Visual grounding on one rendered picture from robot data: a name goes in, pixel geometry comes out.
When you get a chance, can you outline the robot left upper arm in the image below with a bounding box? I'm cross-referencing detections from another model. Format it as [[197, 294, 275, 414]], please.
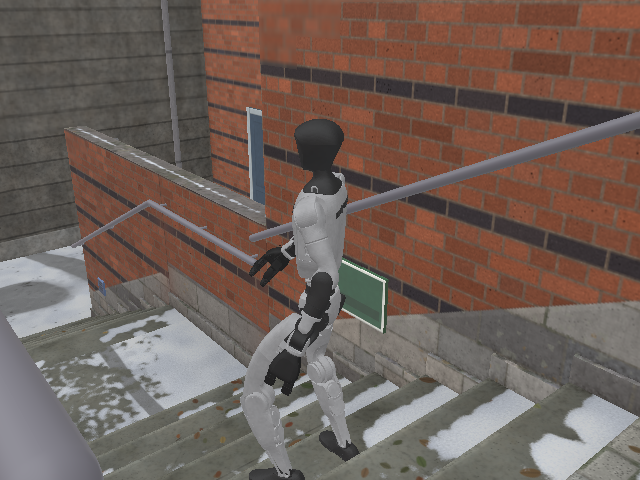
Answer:
[[293, 196, 339, 290]]

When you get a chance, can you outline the humanoid robot head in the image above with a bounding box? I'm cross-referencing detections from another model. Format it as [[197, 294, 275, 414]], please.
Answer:
[[294, 119, 344, 195]]

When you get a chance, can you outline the right robot hand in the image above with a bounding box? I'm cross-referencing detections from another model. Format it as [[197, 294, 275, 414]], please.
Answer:
[[249, 245, 290, 287]]

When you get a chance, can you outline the left robot hand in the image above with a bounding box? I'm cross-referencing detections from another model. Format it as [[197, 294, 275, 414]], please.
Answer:
[[264, 349, 301, 396]]

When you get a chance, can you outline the robot right upper arm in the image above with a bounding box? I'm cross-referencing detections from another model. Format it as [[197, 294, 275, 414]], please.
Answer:
[[332, 172, 345, 184]]

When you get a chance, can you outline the right robot thigh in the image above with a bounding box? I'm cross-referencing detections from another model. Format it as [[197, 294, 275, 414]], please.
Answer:
[[306, 293, 346, 384]]

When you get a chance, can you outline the right robot forearm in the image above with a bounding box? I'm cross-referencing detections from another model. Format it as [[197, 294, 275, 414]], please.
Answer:
[[281, 240, 296, 260]]

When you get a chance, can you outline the left robot forearm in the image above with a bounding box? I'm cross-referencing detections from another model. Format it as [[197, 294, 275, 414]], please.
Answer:
[[285, 272, 333, 357]]

